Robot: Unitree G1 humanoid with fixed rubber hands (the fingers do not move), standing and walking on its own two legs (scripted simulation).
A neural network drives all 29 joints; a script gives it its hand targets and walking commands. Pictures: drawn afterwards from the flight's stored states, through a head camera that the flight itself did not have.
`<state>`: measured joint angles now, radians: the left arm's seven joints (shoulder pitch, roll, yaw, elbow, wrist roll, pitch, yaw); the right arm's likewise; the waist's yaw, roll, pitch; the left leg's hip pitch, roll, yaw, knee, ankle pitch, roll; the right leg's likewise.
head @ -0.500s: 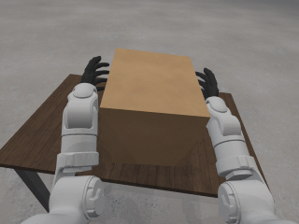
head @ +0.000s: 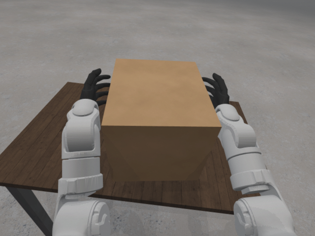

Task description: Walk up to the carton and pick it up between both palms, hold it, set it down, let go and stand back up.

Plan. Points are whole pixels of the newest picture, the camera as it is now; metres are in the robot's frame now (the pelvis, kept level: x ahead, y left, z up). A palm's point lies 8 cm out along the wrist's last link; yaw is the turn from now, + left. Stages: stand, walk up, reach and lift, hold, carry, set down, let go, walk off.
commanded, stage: hold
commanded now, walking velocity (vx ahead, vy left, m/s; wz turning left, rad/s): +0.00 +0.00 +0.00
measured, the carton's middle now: (156, 118) +0.36 +0.00 +0.16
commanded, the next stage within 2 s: none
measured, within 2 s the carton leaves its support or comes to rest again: neither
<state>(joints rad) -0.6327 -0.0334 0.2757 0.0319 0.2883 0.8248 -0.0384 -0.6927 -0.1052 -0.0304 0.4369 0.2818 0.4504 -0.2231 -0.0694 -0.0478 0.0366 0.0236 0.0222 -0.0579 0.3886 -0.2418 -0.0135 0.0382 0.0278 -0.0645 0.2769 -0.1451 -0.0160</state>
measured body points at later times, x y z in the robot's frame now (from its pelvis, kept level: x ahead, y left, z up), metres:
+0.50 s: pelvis -0.02 +0.00 +0.00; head -0.07 +0.02 +0.45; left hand +0.37 +0.15 +0.23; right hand +0.37 -0.16 +0.22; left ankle +0.00 +0.13 -0.75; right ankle +0.02 -0.11 -0.75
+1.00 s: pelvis +0.00 +0.00 +0.00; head -0.06 +0.03 +0.45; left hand +0.37 +0.16 +0.22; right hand +0.37 -0.15 +0.22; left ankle +0.00 +0.12 -0.75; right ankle +0.02 -0.11 -0.75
